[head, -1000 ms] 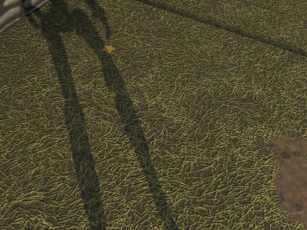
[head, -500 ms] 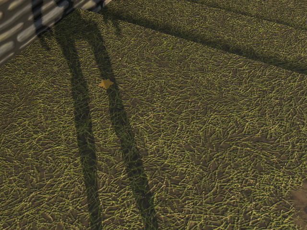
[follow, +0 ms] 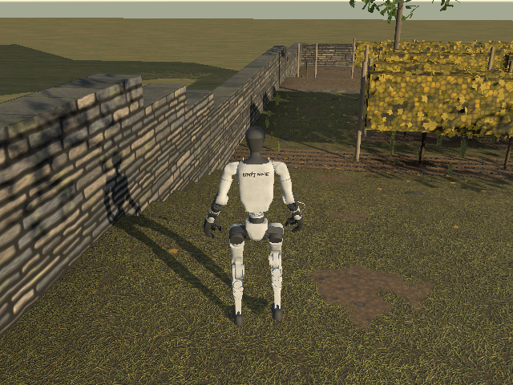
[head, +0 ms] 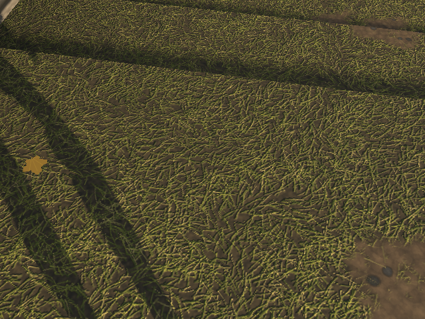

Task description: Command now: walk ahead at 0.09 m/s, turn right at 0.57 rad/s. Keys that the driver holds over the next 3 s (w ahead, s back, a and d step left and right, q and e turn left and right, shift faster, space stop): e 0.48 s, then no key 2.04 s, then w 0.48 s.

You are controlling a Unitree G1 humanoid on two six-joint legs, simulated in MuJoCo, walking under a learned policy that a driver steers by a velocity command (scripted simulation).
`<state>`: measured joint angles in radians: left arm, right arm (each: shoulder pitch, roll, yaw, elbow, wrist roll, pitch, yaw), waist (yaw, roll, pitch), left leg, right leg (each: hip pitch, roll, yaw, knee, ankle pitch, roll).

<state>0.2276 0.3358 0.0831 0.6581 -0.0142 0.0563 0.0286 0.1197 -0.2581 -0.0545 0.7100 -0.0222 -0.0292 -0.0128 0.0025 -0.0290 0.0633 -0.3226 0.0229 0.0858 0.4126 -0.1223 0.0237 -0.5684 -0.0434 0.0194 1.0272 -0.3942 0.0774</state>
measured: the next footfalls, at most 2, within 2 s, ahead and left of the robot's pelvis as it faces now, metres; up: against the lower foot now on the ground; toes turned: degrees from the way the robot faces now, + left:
right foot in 0.18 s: +0.08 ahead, -0.14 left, +0.00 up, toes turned -9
left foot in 0.64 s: +0.13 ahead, +0.08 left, +0.00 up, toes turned -24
